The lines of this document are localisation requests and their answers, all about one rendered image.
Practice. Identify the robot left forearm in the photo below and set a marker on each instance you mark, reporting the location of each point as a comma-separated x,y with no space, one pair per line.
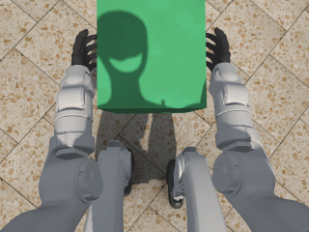
73,129

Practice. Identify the robot right upper arm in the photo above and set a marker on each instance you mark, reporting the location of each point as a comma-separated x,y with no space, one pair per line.
248,182

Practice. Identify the robot right forearm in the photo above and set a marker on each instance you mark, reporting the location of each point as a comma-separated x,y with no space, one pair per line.
232,112

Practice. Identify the right robot foot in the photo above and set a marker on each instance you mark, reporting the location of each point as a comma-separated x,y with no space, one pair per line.
175,203

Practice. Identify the left robot shin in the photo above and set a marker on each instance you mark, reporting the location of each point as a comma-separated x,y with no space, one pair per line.
112,143

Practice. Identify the robot left upper arm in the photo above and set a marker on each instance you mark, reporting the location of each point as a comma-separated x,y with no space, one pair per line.
67,189

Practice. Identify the robot left hand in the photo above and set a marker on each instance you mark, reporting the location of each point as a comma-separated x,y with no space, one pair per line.
80,51

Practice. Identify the robot right hand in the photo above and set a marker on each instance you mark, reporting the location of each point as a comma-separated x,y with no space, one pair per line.
220,49

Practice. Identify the carton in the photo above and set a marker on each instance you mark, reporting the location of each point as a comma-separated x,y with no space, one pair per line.
151,56

